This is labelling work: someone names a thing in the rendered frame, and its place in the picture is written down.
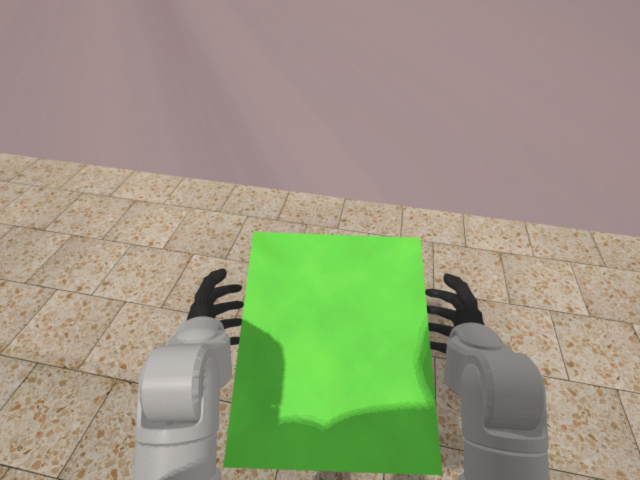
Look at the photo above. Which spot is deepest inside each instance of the robot right forearm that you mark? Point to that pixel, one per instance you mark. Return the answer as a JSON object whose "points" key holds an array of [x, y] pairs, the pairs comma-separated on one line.
{"points": [[503, 406]]}

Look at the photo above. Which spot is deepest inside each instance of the left robot hand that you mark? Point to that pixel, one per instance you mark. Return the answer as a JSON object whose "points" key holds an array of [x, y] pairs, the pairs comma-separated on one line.
{"points": [[207, 295]]}

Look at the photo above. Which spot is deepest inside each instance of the carton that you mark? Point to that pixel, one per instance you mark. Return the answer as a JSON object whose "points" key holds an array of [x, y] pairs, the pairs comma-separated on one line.
{"points": [[334, 368]]}

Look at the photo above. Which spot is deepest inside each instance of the right robot hand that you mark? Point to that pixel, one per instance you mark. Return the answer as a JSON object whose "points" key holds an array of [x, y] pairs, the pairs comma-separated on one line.
{"points": [[464, 302]]}

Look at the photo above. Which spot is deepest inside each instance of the robot left forearm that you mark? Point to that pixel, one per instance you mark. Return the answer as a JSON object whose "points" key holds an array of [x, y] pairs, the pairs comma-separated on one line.
{"points": [[177, 416]]}

